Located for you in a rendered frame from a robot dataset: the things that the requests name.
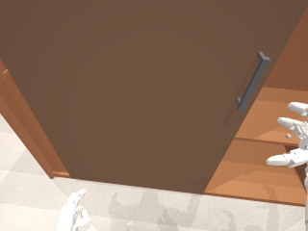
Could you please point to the wardrobe door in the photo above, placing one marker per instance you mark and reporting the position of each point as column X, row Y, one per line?
column 142, row 92
column 15, row 100

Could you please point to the left robot hand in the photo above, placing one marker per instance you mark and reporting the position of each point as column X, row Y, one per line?
column 69, row 213

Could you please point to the right robot hand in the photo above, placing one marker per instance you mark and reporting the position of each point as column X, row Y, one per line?
column 299, row 156

